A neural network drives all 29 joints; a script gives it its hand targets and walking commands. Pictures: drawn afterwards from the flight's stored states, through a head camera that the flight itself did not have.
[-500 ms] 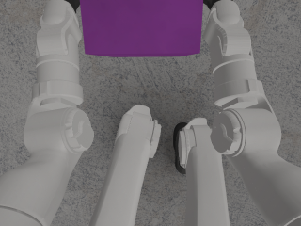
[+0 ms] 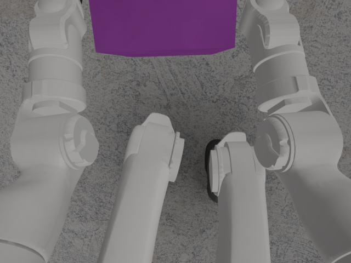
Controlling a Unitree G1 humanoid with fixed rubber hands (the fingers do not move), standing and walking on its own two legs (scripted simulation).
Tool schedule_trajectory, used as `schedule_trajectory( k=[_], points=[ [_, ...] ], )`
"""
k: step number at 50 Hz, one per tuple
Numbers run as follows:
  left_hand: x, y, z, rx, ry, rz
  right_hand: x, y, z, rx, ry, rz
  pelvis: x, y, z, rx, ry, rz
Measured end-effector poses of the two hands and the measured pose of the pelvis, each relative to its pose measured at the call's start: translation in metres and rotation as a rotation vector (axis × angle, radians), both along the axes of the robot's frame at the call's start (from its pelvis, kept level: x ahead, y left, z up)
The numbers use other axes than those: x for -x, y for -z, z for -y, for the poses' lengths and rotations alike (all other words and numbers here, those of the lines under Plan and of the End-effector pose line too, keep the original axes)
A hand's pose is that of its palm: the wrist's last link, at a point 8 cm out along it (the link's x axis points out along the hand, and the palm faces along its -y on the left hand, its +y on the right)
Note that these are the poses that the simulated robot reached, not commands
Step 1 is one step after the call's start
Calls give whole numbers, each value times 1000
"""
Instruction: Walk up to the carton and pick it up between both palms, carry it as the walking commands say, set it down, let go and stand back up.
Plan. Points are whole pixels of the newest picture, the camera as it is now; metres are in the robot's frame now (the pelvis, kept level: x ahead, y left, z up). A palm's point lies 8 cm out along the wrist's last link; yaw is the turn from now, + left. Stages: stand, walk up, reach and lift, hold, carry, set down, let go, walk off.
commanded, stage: set down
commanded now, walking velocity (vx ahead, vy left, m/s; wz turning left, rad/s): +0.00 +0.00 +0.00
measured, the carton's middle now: out of the picture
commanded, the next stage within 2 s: none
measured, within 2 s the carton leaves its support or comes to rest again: rests again in 0.90 s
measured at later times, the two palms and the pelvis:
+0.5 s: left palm out of the picture +0.49 +0.28 -0.16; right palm out of the picture +0.56 -0.02 -0.17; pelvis +0.00 +0.00 -0.01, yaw +0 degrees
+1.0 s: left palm (80, 2) +0.49 +0.28 -0.18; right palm out of the picture +0.56 -0.02 -0.18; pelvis +0.00 +0.00 -0.02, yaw +0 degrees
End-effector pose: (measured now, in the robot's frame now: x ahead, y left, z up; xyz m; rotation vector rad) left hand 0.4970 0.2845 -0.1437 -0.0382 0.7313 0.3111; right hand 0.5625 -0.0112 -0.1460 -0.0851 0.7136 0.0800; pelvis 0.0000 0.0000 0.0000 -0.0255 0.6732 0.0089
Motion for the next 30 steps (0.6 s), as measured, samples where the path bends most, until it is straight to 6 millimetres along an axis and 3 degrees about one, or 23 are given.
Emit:
schedule_trajectory(
  k=[30],
  points=[
    [8, 25, 1, 13, 40, -49, 4, 24, 4, 18, -27, -38, 2, 9, 3, -11, 9, 36]
  ],
)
